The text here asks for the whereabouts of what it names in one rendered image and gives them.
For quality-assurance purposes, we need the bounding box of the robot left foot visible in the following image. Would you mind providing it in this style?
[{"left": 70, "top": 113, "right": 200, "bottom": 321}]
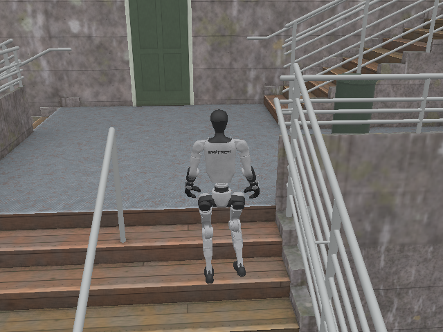
[{"left": 204, "top": 267, "right": 214, "bottom": 284}]

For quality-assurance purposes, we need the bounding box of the right robot hand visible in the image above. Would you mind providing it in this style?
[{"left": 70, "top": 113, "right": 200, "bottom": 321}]
[{"left": 244, "top": 186, "right": 260, "bottom": 199}]

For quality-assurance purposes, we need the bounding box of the left robot hand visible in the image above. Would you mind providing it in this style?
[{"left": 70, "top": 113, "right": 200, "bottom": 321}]
[{"left": 185, "top": 186, "right": 201, "bottom": 198}]

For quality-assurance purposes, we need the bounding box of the left robot upper arm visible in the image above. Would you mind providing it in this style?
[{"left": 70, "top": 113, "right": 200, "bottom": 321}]
[{"left": 188, "top": 140, "right": 206, "bottom": 177}]

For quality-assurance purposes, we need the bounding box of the robot left forearm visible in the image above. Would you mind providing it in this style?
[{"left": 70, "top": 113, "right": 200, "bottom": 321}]
[{"left": 185, "top": 167, "right": 196, "bottom": 190}]

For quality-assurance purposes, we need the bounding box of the robot right forearm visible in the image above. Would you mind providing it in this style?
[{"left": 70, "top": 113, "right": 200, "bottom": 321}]
[{"left": 246, "top": 166, "right": 259, "bottom": 190}]

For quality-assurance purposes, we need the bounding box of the right robot upper arm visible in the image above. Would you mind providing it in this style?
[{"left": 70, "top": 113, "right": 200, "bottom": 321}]
[{"left": 234, "top": 139, "right": 253, "bottom": 177}]

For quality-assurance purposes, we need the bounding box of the robot left shin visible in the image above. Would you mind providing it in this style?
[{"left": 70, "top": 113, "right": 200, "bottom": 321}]
[{"left": 202, "top": 228, "right": 213, "bottom": 275}]

